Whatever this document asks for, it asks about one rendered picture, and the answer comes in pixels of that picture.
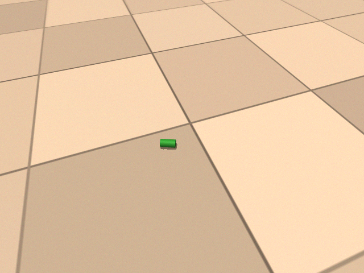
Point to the can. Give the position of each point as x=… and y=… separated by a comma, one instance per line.
x=168, y=143

